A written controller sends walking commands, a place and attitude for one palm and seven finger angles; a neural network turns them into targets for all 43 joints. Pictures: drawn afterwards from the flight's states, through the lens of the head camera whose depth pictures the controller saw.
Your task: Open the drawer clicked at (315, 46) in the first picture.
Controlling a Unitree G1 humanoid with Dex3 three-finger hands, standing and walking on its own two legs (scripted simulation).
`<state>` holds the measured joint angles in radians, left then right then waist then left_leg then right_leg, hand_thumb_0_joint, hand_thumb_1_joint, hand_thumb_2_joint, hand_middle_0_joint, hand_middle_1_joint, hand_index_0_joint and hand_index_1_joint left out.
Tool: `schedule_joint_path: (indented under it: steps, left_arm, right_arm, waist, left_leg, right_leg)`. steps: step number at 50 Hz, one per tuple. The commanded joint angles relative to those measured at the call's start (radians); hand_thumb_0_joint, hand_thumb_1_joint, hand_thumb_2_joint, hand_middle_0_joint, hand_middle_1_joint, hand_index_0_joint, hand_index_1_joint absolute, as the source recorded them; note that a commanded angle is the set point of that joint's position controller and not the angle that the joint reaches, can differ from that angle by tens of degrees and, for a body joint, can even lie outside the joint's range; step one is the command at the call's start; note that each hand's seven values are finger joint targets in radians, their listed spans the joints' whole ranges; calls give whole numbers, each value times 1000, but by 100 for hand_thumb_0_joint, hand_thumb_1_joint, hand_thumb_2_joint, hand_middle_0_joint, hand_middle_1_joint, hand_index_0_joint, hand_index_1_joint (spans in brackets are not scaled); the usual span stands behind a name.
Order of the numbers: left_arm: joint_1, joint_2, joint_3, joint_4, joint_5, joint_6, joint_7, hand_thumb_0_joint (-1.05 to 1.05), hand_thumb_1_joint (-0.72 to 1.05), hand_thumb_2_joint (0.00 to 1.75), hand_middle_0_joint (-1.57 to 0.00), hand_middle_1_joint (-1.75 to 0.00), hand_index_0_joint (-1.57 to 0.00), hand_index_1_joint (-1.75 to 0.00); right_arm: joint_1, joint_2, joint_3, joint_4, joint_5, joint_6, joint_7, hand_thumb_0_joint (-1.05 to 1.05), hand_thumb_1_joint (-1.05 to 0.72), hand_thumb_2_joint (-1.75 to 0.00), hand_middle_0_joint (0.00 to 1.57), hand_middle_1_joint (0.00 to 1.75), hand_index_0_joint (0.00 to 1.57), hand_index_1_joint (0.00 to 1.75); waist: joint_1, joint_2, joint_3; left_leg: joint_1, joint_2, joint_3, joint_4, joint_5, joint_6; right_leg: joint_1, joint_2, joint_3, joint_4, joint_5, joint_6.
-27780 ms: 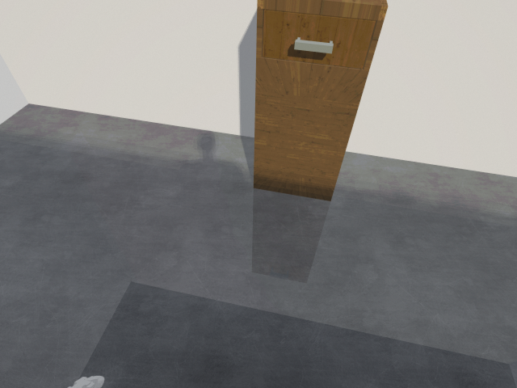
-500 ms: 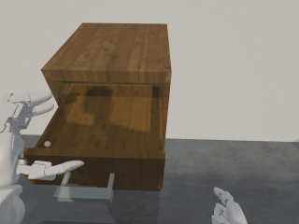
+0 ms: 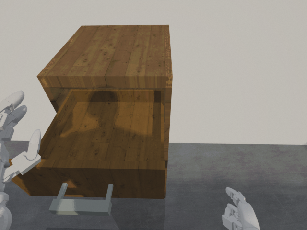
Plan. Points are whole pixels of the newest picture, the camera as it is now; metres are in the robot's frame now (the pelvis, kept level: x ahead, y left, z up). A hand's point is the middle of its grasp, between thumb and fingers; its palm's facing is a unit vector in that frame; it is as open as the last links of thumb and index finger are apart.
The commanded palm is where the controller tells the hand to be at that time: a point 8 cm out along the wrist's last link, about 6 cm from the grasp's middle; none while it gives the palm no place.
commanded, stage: draw the hand back to the body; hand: left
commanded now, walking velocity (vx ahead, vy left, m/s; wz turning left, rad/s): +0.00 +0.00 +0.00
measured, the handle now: (84, 197) +0.18 +0.19 +0.04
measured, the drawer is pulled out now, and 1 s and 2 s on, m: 0.29 0.29 0.29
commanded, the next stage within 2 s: step back with the hand held close in 0.16 s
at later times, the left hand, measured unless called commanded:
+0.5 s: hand (38, 150) +0.19 +0.23 +0.21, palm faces +0.37 -0.80 -0.48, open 7.4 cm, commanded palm +0.12 +0.28 +0.23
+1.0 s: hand out of the picture +0.11 +0.26 +0.21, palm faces +0.45 -0.75 -0.48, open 7.4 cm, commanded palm +0.04 +0.30 +0.23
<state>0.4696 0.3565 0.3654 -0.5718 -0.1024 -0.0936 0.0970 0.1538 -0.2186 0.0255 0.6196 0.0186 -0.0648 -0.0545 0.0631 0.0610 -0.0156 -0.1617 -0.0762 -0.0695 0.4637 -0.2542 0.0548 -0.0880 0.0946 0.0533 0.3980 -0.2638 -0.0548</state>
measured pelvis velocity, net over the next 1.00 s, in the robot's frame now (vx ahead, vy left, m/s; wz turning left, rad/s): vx -0.09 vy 0.02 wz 0.01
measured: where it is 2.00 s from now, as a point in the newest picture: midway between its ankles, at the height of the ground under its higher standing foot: outside the picture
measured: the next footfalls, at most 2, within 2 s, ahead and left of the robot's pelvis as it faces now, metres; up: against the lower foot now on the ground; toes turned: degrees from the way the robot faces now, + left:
right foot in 1.58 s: -0.28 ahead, -0.06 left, +0.00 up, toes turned -6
left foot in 1.82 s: -0.19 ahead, +0.11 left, +0.00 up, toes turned -1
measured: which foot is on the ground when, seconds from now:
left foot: down 0.00-1.00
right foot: down 0.00-1.00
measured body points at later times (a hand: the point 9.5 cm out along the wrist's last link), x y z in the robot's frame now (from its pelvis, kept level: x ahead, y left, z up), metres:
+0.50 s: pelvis -0.01 +0.00 +0.00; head +0.00 -0.01 +0.45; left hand +0.17 +0.27 +0.23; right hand +0.17 -0.23 -0.08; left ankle +0.00 +0.08 -0.74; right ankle -0.03 -0.09 -0.74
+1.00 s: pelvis -0.09 +0.02 -0.02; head -0.08 +0.03 +0.43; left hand +0.08 +0.30 +0.23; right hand +0.10 -0.21 -0.08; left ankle -0.01 +0.09 -0.74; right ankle -0.03 -0.09 -0.74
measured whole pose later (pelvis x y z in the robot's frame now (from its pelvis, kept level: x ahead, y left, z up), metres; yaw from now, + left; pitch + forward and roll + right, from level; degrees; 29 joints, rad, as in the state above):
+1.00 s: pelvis -0.09 +0.02 -0.02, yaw +1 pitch +1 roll -1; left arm 0.50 0.42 0.48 -0.66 -0.02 -0.23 0.11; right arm 0.21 -0.21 0.01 0.53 0.01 -0.06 -0.04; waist 0.01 0.00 0.00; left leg -0.43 -0.07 0.01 0.60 -0.23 0.09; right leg -0.38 0.06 0.04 0.58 -0.22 -0.01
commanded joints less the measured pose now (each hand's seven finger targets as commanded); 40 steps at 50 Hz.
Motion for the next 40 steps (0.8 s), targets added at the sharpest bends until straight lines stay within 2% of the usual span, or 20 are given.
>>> schedule_joint_path:
  steps: [1,3,5,6,9,11,13,14,15,16,17,20,21,25,26,28,31,34,36,40]
  left_arm:
    - [-114,202,100,-270,0,-64,21,0,90,90,-20,-30,-20,-30]
    - [-90,196,105,-237,-2,-59,24,0,90,90,-20,-30,-20,-30]
    - [-95,196,106,-243,-1,-58,24,0,90,90,-20,-30,-20,-30]
    - [-117,206,113,-256,-1,-59,25,0,90,90,-20,-30,-20,-30]
    - [-85,184,104,-214,-4,-53,21,0,90,90,-20,-30,-20,-30]
    - [-98,182,100,-221,-5,-54,18,0,90,90,-20,-30,-20,-30]
    - [-81,178,99,-196,-6,-53,18,0,90,90,-20,-30,-20,-30]
    - [-199,347,267,-281,4,-101,28,0,90,90,-20,-30,-20,-30]
    - [-110,256,204,-180,4,-116,18,0,90,90,-20,-30,-20,-30]
    - [-128,283,212,-226,12,-130,14,0,90,90,-20,-30,-20,-30]
    - [-83,228,168,-180,15,-130,10,0,90,90,-20,-30,-20,-30]
    - [-5,202,144,-162,24,-134,7,0,90,90,-20,-30,-20,-30]
    - [-10,217,151,-208,27,-146,6,0,90,90,-20,-30,-20,-30]
    - [76,254,198,-254,23,-150,16,0,90,90,-20,-30,-20,-30]
    - [78,288,228,-281,21,-154,22,0,90,90,-20,-30,-20,-30]
    - [119,278,229,-301,17,-158,25,0,90,90,-20,-30,-20,-30]
    - [121,313,264,-340,16,-163,35,0,90,90,-20,-30,-20,-30]
    - [138,291,254,-307,18,-162,39,0,90,90,-20,-30,-20,-30]
    - [119,292,255,-315,24,-167,40,0,90,90,-20,-30,-20,-30]
    - [82,257,235,-281,41,-174,40,0,90,90,-20,-30,-20,-30]
  right_arm:
    - [-123,-102,-34,-166,2,-62,-11,0,-90,-90,20,30,20,30]
    - [-127,-93,-30,-163,0,-62,-13,0,-90,-90,20,30,20,30]
    - [-125,-92,-28,-163,2,-58,-11,0,-90,-90,20,30,20,30]
    - [-127,-94,-28,-163,1,-61,-11,0,-90,-90,20,30,20,30]
    - [-122,-90,-30,-160,2,-53,-10,0,-90,-90,20,30,20,30]
    - [-127,-93,-31,-160,3,-53,-7,0,-90,-90,20,30,20,30]
    - [-127,-92,-30,-160,2,-49,-6,0,-90,-90,20,30,20,30]
    - [-95,-122,-41,-208,15,-40,1,0,-90,-90,20,30,20,30]
    - [-99,-115,-45,-180,7,-31,-1,0,-90,-90,20,30,20,30]
    - [-110,-125,-48,-191,4,-28,5,0,-90,-90,20,30,20,30]
    - [-115,-125,-51,-186,5,-23,5,0,-90,-90,20,30,20,30]
    - [-98,-131,-65,-188,9,-7,10,0,-90,-90,20,30,20,30]
    - [-101,-140,-69,-197,8,-8,12,0,-90,-90,20,30,20,30]
    - [-93,-133,-86,-214,17,17,11,0,-90,-90,20,30,20,30]
    - [-94,-136,-87,-218,17,18,9,0,-90,-90,20,30,20,30]
    - [-91,-130,-87,-231,19,26,7,0,-90,-90,20,30,20,30]
    - [-88,-139,-92,-236,18,23,-1,0,-90,-90,20,30,20,30]
    - [-81,-138,-91,-237,15,20,-2,0,-90,-90,20,30,20,30]
    - [-79,-149,-93,-233,12,8,-4,0,-90,-90,20,30,20,30]
    - [-61,-150,-90,-238,9,-12,-3,0,-90,-90,20,30,20,30]
  waist:
    - [-5,9,-100]
    - [-2,-3,-77]
    - [-3,15,-79]
    - [-4,50,-71]
    - [-6,12,-65]
    - [-6,36,-64]
    - [-4,3,-55]
    - [-32,-15,-8]
    - [-42,-77,-10]
    - [-36,-74,-16]
    - [-47,-77,-20]
    - [-51,-44,-107]
    - [-48,-10,-134]
    - [-48,-51,-204]
    - [-47,-42,-222]
    - [-48,-43,-223]
    - [-47,1,-223]
    - [-47,16,-176]
    - [-47,55,-156]
    - [-54,53,-88]
  left_leg:
    - [89,89,1,-37,256,-43]
    - [73,87,-1,-43,239,-42]
    - [73,87,-1,-45,242,-45]
    - [76,86,2,-42,240,-47]
    - [77,88,3,-43,242,-43]
    - [81,88,2,-44,245,-45]
    - [72,90,-4,-50,235,-43]
    - [27,100,-48,-29,176,-13]
    - [33,93,-60,-5,175,-10]
    - [40,88,-56,1,172,-11]
    - [37,92,-59,0,194,-14]
    - [52,112,-45,0,305,-15]
    - [53,114,-40,-1,350,-18]
    - [27,134,-40,2,417,-19]
    - [20,136,-40,2,418,-20]
    - [-13,142,-50,-5,416,-21]
    - [-56,157,-66,-22,399,-18]
    - [-134,173,-92,-64,313,-6]
    - [-187,189,-108,-98,234,2]
    - [-396,226,-155,-179,-100,38]
  right_leg:
    - [-52,-85,-7,-66,253,20]
    - [-56,-86,-9,-67,243,21]
    - [-49,-86,-6,-67,243,18]
    - [-57,-85,-5,-74,242,15]
    - [-58,-86,-8,-71,244,19]
    - [-58,-84,-11,-74,242,17]
    - [-59,-83,-17,-71,226,19]
    - [-158,-134,123,-132,250,21]
    - [-161,-150,128,-144,272,19]
    - [-182,-158,144,-149,298,16]
    - [-183,-162,137,-140,308,17]
    - [-131,-167,109,-97,396,33]
    - [-121,-165,97,-76,424,32]
    - [-75,-161,75,-32,453,40]
    - [-72,-164,76,-19,457,39]
    - [-60,-157,68,-3,429,38]
    - [-59,-143,59,27,381,42]
    - [-64,-119,47,51,268,47]
    - [-52,-103,38,84,218,47]
    - [12,-81,36,174,103,52]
